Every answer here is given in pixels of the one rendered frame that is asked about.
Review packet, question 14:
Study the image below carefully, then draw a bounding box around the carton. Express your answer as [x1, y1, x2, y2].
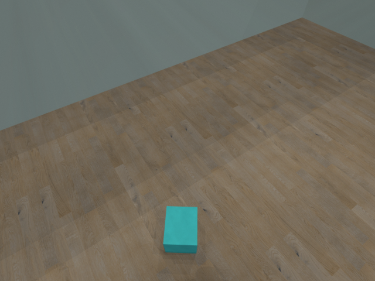
[163, 206, 197, 253]

